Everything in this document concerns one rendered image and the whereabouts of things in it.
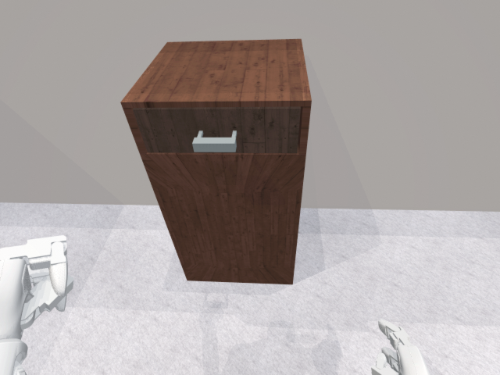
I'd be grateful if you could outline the handle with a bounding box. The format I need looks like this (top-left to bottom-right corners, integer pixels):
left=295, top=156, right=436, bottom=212
left=192, top=130, right=237, bottom=152

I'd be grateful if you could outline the robot right hand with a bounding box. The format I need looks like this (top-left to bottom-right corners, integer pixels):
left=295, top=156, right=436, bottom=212
left=371, top=320, right=430, bottom=375

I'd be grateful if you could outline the cabinet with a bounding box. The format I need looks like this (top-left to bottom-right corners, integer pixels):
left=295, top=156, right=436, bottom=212
left=120, top=39, right=312, bottom=284

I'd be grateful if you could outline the robot left hand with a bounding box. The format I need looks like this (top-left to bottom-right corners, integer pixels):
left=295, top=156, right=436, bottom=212
left=0, top=235, right=73, bottom=340

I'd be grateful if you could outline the left robot forearm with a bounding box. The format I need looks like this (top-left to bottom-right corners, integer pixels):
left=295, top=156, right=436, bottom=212
left=0, top=338, right=28, bottom=375

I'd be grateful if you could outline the drawer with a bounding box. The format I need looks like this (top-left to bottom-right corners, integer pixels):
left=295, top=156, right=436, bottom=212
left=133, top=106, right=301, bottom=153

